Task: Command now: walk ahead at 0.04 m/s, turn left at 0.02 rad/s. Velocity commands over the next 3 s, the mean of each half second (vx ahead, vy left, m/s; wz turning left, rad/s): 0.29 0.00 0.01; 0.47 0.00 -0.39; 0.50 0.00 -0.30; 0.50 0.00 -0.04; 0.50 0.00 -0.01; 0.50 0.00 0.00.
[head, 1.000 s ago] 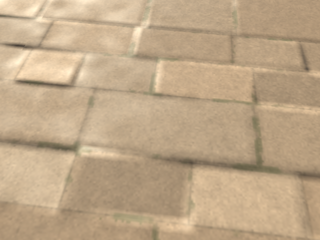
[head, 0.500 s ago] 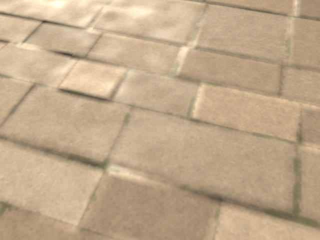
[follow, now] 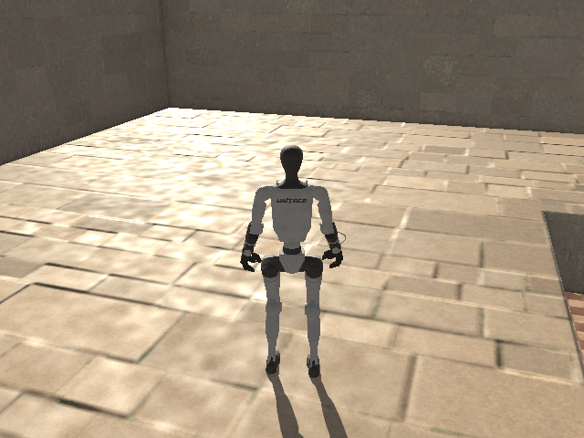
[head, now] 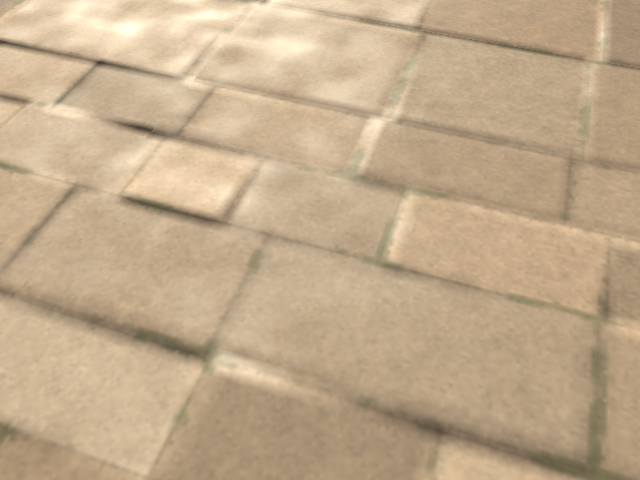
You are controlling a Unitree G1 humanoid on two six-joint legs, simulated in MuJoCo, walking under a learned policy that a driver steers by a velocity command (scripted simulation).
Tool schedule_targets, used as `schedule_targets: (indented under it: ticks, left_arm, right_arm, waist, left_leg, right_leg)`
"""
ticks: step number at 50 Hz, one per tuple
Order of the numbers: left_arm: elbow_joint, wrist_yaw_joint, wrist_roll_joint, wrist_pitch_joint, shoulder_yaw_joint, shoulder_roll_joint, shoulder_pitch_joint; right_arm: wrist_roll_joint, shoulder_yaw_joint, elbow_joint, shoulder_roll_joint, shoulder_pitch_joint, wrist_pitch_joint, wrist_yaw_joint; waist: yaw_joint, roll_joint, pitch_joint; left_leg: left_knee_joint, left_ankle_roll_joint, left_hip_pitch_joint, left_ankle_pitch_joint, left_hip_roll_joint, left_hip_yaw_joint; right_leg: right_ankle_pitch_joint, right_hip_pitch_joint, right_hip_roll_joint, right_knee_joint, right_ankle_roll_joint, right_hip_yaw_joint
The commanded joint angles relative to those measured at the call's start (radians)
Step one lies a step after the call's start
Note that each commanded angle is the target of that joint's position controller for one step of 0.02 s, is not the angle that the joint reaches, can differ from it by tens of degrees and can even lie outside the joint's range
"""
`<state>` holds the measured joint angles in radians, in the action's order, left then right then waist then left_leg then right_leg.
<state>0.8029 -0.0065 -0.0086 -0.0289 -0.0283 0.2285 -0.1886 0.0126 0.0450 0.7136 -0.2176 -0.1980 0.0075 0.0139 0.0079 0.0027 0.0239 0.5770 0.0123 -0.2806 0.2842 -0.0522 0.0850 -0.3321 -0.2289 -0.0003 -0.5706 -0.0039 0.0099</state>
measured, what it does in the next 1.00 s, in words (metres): walks ahead: right foot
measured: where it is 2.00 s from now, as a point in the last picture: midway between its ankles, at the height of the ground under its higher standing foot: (424, 302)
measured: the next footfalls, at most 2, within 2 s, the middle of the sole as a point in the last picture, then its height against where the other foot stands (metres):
right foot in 0.72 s outside the picture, level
left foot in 1.22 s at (334, 384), level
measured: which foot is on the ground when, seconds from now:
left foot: down 0.00-0.74, up 0.76-1.00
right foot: down 0.00-0.30, up 0.32-0.70, down 0.72-1.00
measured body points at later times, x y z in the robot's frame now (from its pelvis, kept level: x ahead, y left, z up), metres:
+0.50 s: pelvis +0.13 +0.02 +0.01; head +0.14 +0.03 +0.46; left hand +0.29 +0.27 -0.09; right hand +0.13 -0.25 -0.11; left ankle +0.03 +0.11 -0.73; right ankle +0.19 -0.13 -0.66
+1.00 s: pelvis +0.39 -0.06 +0.01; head +0.42 -0.08 +0.46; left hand +0.52 +0.20 -0.09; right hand +0.51 -0.36 -0.07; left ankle +0.56 +0.11 -0.65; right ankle +0.39 -0.12 -0.73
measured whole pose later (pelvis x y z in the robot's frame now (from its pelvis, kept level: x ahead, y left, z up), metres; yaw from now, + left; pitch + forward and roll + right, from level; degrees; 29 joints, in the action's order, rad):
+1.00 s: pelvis +0.39 -0.06 +0.01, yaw -14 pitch +2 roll +0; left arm 0.74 0.02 0.01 -0.07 -0.06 0.27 -0.33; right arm 0.02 0.04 0.66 -0.30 -0.15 -0.09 0.02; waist 0.05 -0.03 0.03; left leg 0.93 -0.04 -0.71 0.12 0.11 0.10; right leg -0.15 -0.22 -0.14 -0.35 0.11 0.08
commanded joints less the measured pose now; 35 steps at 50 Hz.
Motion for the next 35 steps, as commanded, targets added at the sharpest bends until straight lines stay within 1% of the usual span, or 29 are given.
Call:
schedule_targets:
  ticks: [1,2,4,5,7,8,9,10,11,12,13,14,15,16,17,18,19,20,21,22,24,26,28,30,31,32,33,34,35]
  left_arm:
    - [-0.042,-0.001,-0.001,-0.011,-0.023,0.096,-0.015]
    - [-0.035,-0.002,0.003,-0.008,-0.025,0.101,-0.022]
    - [-0.034,-0.006,0.016,-0.011,-0.029,0.115,-0.029]
    - [-0.037,-0.009,0.021,-0.019,-0.028,0.113,-0.038]
    - [-0.031,-0.011,0.029,-0.044,-0.033,0.132,-0.084]
    - [-0.024,-0.009,0.030,-0.054,-0.040,0.155,-0.114]
    - [-0.016,-0.007,0.030,-0.059,-0.050,0.186,-0.132]
    - [-0.018,-0.004,0.033,-0.059,-0.055,0.200,-0.127]
    - [-0.022,0.000,0.035,-0.057,-0.054,0.196,-0.121]
    - [-0.031,0.006,0.038,-0.053,-0.052,0.190,-0.097]
    - [-0.048,0.011,0.040,-0.047,-0.049,0.180,-0.045]
    - [-0.080,0.010,0.041,-0.049,-0.035,0.142,0.025]
    - [-0.120,0.005,0.039,-0.069,-0.026,0.106,0.062]
    - [-0.129,-0.001,0.033,-0.084,-0.032,0.133,0.055]
    - [-0.118,0.005,0.048,-0.087,-0.044,0.164,0.025]
    - [-0.108,0.013,0.053,-0.084,-0.037,0.143,0.011]
    - [-0.111,0.020,0.045,-0.081,-0.034,0.127,0.024]
    - [-0.112,0.025,0.035,-0.077,-0.036,0.119,0.039]
    - [-0.114,0.034,0.032,-0.073,-0.033,0.103,0.042]
    - [-0.116,0.042,0.030,-0.070,-0.028,0.085,0.048]
    - [-0.136,0.050,0.024,-0.068,-0.017,0.064,0.100]
    - [-0.162,0.055,0.027,-0.070,-0.003,0.044,0.178]
    - [-0.181,0.060,0.033,-0.069,-0.004,0.060,0.226]
    - [-0.199,0.065,0.041,-0.065,-0.011,0.087,0.248]
    - [-0.208,0.068,0.041,-0.065,-0.014,0.099,0.256]
    - [-0.213,0.072,0.040,-0.065,-0.020,0.111,0.251]
    - [-0.214,0.073,0.036,-0.064,-0.028,0.127,0.227]
    - [-0.204,0.071,0.034,-0.060,-0.041,0.150,0.167]
    - [-0.171,0.067,0.034,-0.054,-0.063,0.182,0.034]
  right_arm:
    - [0.000,0.025,-0.056,-0.097,-0.002,-0.011,0.007]
    - [-0.004,0.028,-0.051,-0.103,-0.009,-0.008,0.009]
    - [-0.017,0.034,-0.051,-0.117,-0.024,-0.013,0.011]
    - [-0.024,0.031,-0.055,-0.110,-0.028,-0.025,0.010]
    - [-0.035,0.025,-0.067,-0.088,-0.007,-0.064,0.003]
    - [-0.037,0.022,-0.077,-0.072,0.015,-0.085,-0.004]
    - [-0.042,0.020,-0.087,-0.057,0.029,-0.103,-0.011]
    - [-0.045,0.022,-0.094,-0.068,0.044,-0.114,-0.016]
    - [-0.041,0.024,-0.092,-0.074,0.039,-0.120,-0.020]
    - [-0.037,0.026,-0.077,-0.074,0.000,-0.122,-0.024]
    - [-0.036,0.034,-0.044,-0.082,-0.087,-0.120,-0.027]
    - [-0.033,0.056,-0.012,-0.139,-0.197,-0.119,-0.027]
    - [-0.030,0.093,0.023,-0.252,-0.324,-0.117,-0.031]
    - [-0.020,0.084,0.022,-0.235,-0.372,-0.118,-0.037]
    - [-0.012,0.062,0.015,-0.176,-0.325,-0.117,-0.036]
    - [-0.009,0.052,-0.001,-0.146,-0.287,-0.113,-0.034]
    - [-0.016,0.045,-0.003,-0.135,-0.257,-0.108,-0.034]
    - [-0.018,0.035,-0.001,-0.116,-0.236,-0.101,-0.033]
    - [-0.017,0.029,0.004,-0.105,-0.234,-0.094,-0.031]
    - [-0.019,0.029,0.010,-0.109,-0.241,-0.088,-0.027]
    - [-0.022,0.033,0.017,-0.135,-0.241,-0.082,-0.014]
    - [-0.016,0.037,0.022,-0.166,-0.236,-0.083,-0.003]
    - [-0.017,0.042,0.037,-0.193,-0.254,-0.092,-0.001]
    - [-0.027,0.046,0.055,-0.203,-0.253,-0.098,-0.004]
    - [-0.029,0.047,0.061,-0.202,-0.247,-0.098,-0.005]
    - [-0.029,0.049,0.063,-0.205,-0.236,-0.096,-0.005]
    - [-0.025,0.052,0.062,-0.215,-0.226,-0.093,-0.002]
    - [-0.019,0.056,0.059,-0.229,-0.218,-0.085,0.002]
    - [-0.013,0.056,0.052,-0.232,-0.204,-0.073,0.008]
  waist:
    - [0.002,-0.015,-0.080]
    - [0.001,-0.010,-0.061]
    - [-0.004,0.013,0.022]
    - [0.000,0.019,0.064]
    - [0.017,0.048,0.099]
    - [0.027,0.091,0.095]
    - [0.024,0.158,0.091]
    - [0.020,0.170,0.109]
    - [0.014,0.159,0.098]
    - [-0.012,0.153,0.069]
    - [-0.058,0.144,0.031]
    - [-0.110,0.058,0.008]
    - [-0.139,-0.205,-0.032]
    - [-0.147,-0.275,-0.044]
    - [-0.099,-0.156,-0.002]
    - [-0.075,-0.083,-0.001]
    - [-0.063,-0.034,0.021]
    - [-0.052,-0.041,0.028]
    - [-0.047,-0.069,0.028]
    - [-0.047,-0.080,0.030]
    - [-0.053,-0.066,0.045]
    - [-0.075,-0.075,0.062]
    - [-0.087,-0.096,0.069]
    - [-0.077,-0.100,0.085]
    - [-0.069,-0.095,0.088]
    - [-0.056,-0.093,0.076]
    - [-0.036,-0.102,0.041]
    - [-0.002,-0.119,-0.015]
    - [0.070,-0.115,-0.097]
  left_leg:
    - [-0.086,0.041,0.068,-0.150,0.069,0.072]
    - [-0.083,0.048,0.052,-0.005,0.051,0.058]
    - [-0.078,0.071,-0.033,0.310,0.033,0.047]
    - [-0.074,0.080,-0.080,0.368,0.036,0.050]
    - [-0.014,0.084,-0.166,0.329,0.035,0.028]
    - [0.053,0.076,-0.210,0.251,0.022,-0.010]
    - [0.133,0.065,-0.245,0.156,0.011,-0.062]
    - [0.136,0.069,-0.268,0.123,0.030,-0.075]
    - [0.102,0.078,-0.234,0.121,0.037,-0.077]
    - [0.034,0.089,-0.134,0.104,0.034,-0.088]
    - [-0.047,0.101,0.049,0.049,0.029,-0.081]
    - [-0.135,0.136,0.209,0.037,0.085,0.055]
    - [-0.253,0.227,0.411,-0.001,0.241,0.366]
    - [-0.328,0.316,0.517,-0.143,0.386,0.612]
    - [-0.295,0.306,0.510,-0.199,0.399,0.539]
    - [-0.295,0.279,0.496,-0.222,0.371,0.436]
    - [-0.322,0.257,0.466,-0.257,0.343,0.353]
    - [-0.347,0.228,0.429,-0.300,0.316,0.281]
    - [-0.371,0.211,0.390,-0.333,0.286,0.224]
    - [-0.388,0.207,0.362,-0.367,0.265,0.177]
    - [-0.418,0.198,0.307,-0.392,0.239,0.091]
    - [-0.445,0.177,0.230,-0.358,0.212,0.011]
    - [-0.473,0.170,0.198,-0.316,0.228,-0.017]
    - [-0.473,0.159,0.241,-0.327,0.268,-0.036]
    - [-0.455,0.150,0.279,-0.374,0.284,-0.052]
    - [-0.416,0.137,0.315,-0.489,0.292,-0.074]
    - [-0.353,0.122,0.347,-0.665,0.294,-0.096]
    - [-0.255,0.105,0.375,-0.852,0.290,-0.118]
    - [-0.072,0.081,0.356,-0.990,0.262,-0.159]
  right_leg:
    - [0.101,-0.009,0.042,0.092,0.027,0.042]
    - [-0.031,-0.028,0.029,0.095,0.036,0.035]
    - [-0.285,-0.094,0.032,0.113,0.080,0.064]
    - [-0.354,-0.108,0.049,0.131,0.103,0.097]
    - [-0.403,-0.062,0.112,0.177,0.156,0.206]
    - [-0.408,-0.010,0.171,0.225,0.194,0.302]
    - [-0.387,0.037,0.255,0.283,0.239,0.424]
    - [-0.295,0.049,0.307,0.298,0.267,0.486]
    - [-0.180,0.050,0.309,0.282,0.263,0.468]
    - [-0.074,0.026,0.282,0.254,0.236,0.402]
    - [0.007,-0.060,0.228,0.212,0.192,0.308]
    - [0.143,-0.172,0.119,0.051,0.124,0.167]
    - [0.182,-0.368,-0.036,-0.302,0.035,-0.022]
    - [-0.175,-0.577,-0.051,-0.533,0.019,0.048]
    - [-0.200,-0.656,0.003,-0.641,0.045,0.091]
    - [-0.129,-0.678,0.038,-0.664,0.064,0.083]
    - [-0.059,-0.697,0.070,-0.630,0.069,0.065]
    - [0.000,-0.671,0.100,-0.582,0.067,0.055]
    - [0.039,-0.636,0.108,-0.549,0.056,0.033]
    - [0.079,-0.619,0.105,-0.513,0.042,0.008]
    - [0.172,-0.588,0.095,-0.382,0.014,-0.023]
    - [0.301,-0.494,0.075,-0.199,0.004,-0.047]
    - [0.377,-0.405,0.051,-0.091,0.010,-0.061]
    - [0.384,-0.393,0.047,-0.040,0.039,-0.039]
    - [0.367,-0.397,0.041,-0.022,0.059,-0.034]
    - [0.340,-0.381,0.027,-0.008,0.081,-0.039]
    - [0.307,-0.334,0.001,-0.009,0.102,-0.057]
    - [0.270,-0.254,-0.032,-0.018,0.123,-0.080]
    - [0.261,-0.090,-0.075,-0.006,0.148,-0.107]
Over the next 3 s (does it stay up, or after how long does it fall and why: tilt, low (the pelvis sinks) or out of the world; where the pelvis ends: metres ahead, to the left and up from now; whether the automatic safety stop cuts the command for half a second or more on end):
stays up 1.39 -0.48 0.02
